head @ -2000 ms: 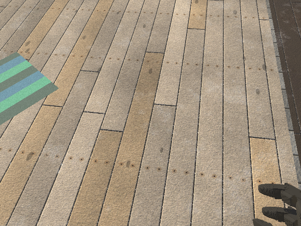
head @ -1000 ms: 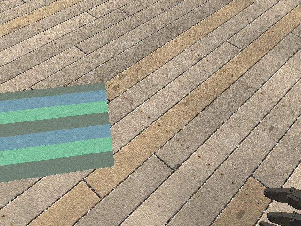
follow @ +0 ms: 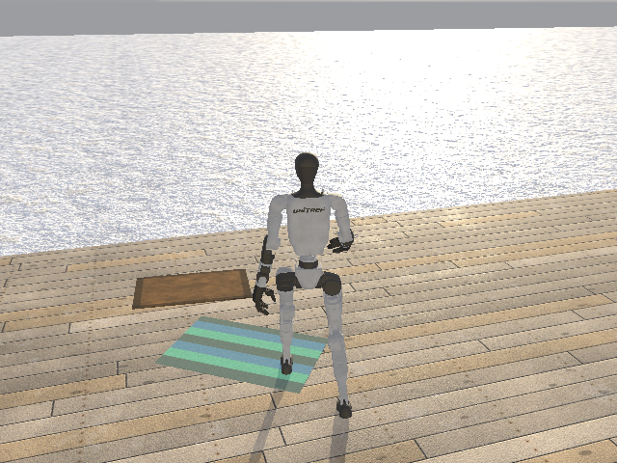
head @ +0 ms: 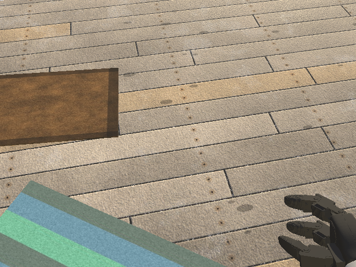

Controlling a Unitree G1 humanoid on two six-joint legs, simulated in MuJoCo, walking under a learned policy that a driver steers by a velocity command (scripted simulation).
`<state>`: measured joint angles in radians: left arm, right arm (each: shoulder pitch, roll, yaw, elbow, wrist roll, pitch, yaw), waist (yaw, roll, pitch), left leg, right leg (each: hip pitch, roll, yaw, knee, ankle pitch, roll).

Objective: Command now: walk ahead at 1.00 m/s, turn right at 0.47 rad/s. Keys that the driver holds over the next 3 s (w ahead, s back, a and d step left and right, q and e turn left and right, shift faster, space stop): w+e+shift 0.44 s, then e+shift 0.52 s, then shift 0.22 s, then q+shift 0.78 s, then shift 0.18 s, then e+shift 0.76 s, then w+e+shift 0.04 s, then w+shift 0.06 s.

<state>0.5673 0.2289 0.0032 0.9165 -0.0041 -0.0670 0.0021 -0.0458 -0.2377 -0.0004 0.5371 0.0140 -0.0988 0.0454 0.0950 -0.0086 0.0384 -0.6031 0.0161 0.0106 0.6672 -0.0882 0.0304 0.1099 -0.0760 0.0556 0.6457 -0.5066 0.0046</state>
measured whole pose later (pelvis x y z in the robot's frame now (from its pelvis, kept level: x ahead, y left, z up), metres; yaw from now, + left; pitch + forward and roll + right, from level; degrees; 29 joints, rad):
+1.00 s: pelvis +0.71 -0.14 +0.03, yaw -56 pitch +1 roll +2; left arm 0.18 0.36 0.08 0.60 -0.02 0.07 0.03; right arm 0.06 -0.26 -0.04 0.63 -0.03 -0.02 -0.03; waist 0.01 -0.02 0.10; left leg -0.41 -0.04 0.02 0.45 -0.06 0.02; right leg -0.51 0.03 0.08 1.25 -0.46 0.07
